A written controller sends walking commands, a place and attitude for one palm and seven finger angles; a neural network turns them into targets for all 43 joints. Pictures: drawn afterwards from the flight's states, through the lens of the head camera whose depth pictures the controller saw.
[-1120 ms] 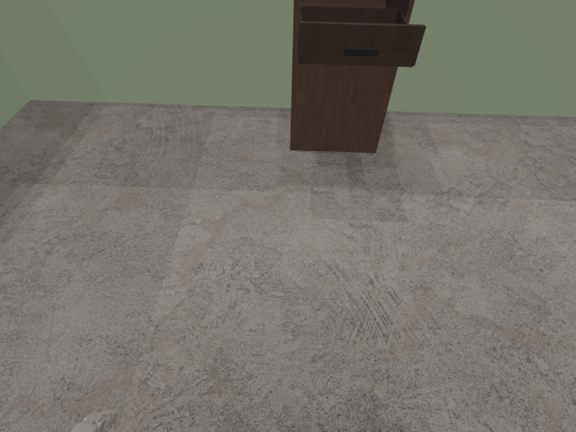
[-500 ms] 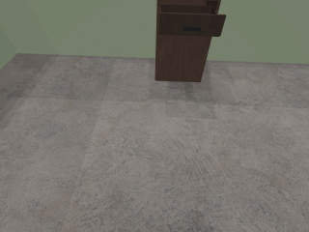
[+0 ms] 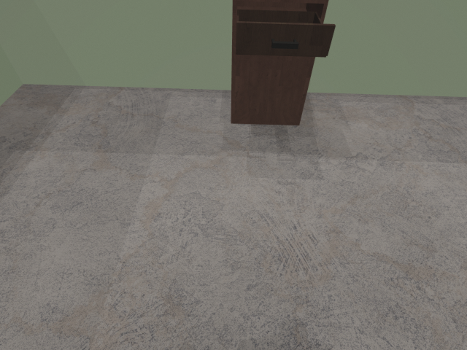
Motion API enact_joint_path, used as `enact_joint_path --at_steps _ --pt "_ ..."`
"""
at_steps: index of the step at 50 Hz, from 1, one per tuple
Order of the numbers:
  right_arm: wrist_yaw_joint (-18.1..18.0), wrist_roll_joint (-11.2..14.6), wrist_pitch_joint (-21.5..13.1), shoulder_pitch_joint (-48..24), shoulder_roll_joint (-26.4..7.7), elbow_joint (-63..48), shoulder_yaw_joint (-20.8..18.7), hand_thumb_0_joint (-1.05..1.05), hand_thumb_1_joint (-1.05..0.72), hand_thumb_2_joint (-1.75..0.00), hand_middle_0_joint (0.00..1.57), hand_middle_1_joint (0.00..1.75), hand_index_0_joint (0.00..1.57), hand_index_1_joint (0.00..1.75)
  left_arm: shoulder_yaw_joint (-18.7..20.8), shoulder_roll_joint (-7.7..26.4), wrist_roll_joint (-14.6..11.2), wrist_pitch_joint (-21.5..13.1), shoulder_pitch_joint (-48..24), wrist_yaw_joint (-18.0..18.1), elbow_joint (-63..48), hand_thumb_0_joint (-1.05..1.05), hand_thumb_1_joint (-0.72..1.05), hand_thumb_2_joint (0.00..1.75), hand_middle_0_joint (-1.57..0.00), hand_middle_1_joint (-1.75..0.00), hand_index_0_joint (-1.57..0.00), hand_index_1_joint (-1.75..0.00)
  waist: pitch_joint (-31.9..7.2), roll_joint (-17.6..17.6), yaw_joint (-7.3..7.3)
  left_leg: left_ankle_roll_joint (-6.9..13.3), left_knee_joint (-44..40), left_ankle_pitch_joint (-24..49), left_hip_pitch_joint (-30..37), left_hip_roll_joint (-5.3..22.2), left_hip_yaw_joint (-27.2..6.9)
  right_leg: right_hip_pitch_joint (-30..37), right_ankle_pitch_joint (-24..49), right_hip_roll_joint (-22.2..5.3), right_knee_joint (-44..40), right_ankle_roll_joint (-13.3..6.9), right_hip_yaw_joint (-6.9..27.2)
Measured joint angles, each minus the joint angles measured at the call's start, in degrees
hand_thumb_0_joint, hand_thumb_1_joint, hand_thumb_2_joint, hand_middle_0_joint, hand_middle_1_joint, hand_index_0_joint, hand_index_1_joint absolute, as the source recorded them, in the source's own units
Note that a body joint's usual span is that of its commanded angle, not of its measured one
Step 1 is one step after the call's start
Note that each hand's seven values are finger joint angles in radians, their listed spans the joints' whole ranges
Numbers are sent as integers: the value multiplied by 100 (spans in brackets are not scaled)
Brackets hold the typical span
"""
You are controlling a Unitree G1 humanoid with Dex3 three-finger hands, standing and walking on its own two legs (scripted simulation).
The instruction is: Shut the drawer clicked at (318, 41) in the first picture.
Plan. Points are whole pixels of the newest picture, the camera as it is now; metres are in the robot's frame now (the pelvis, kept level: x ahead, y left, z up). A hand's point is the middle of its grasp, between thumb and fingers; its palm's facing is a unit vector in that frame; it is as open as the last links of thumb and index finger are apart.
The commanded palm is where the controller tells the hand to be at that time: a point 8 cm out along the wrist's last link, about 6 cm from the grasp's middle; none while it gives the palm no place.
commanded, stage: look at it before walking up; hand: left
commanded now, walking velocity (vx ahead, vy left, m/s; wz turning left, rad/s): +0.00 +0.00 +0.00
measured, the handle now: (284, 43) +1.39 -0.16 -0.06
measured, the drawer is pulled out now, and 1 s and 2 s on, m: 0.30 0.30 0.30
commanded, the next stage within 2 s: walk to a spot facing it in 0.32 s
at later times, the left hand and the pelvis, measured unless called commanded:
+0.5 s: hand out of the picture +0.07 +0.24 -0.16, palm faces -0.02 -0.94 -0.33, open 7.4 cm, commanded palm none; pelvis +0.01 +0.00 +0.00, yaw -1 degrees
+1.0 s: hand out of the picture +0.13 +0.11 -0.17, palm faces -0.18 -0.96 -0.21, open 7.3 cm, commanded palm none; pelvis +0.12 -0.08 +0.00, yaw -15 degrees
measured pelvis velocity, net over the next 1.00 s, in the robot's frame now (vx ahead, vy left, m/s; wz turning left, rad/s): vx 0.12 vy -0.08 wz -0.26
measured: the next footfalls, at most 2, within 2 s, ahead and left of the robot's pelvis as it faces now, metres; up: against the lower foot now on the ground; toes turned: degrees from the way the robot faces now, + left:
right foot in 0.80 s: +0.11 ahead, -0.14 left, +0.00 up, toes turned -15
left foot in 1.34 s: +0.46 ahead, -0.04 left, +0.00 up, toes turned -15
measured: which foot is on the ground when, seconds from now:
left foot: down 0.00-0.80, up 0.82-1.00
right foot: down 0.00-0.60, up 0.62-0.78, down 0.80-1.00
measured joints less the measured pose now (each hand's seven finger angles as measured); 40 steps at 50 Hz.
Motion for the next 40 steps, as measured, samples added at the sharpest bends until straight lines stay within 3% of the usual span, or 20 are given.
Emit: enact_joint_path --at_steps 24,31,36,38,40 --pt "-26 -4 6 -55 21 34 12 1 -90 -90 20 30 21 30 14 0 -3 7 54 30 67 0 91 90 -20 -30 -20 -30 17 0 44 -16 -75 -4 68 20 10 67 8 18 -88 -4 9" --pt "-5 -66 63 317 327 -170 -47 1 -90 -90 20 30 21 30 102 -265 50 203 628 -89 -74 0 91 90 -20 -30 -20 -30 -201 -24 124 -6 475 -541 -16 130 345 -285 -739 131 763 -69 305" --pt "-10 -66 -85 698 548 -293 -156 1 -90 -90 20 30 21 30 215 -511 71 271 927 -212 -175 0 91 90 -20 -30 -20 -30 -55 -27 103 -102 420 -750 260 267 748 -1036 -1373 -60 2242 14 -141" --pt "-20 -81 -97 831 564 -269 -192 1 -90 -90 20 30 21 30 245 -621 65 231 930 -252 -257 0 91 90 -20 -30 -20 -30 67 53 78 -208 474 -867 366 380 856 -1124 -1313 -157 2057 25 -344" --pt "-14 -77 -73 977 539 -222 -221 1 -90 -90 20 30 21 30 263 -695 69 104 942 -281 -391 0 91 90 -20 -30 -20 -30 166 173 81 -265 975 -1213 273 578 889 -990 -758 -150 1454 -35 -515"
